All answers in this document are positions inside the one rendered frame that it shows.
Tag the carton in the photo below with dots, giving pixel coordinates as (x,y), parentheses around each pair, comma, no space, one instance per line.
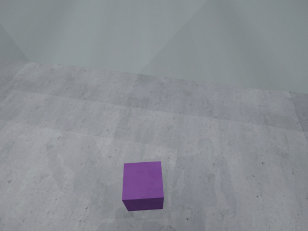
(143,186)

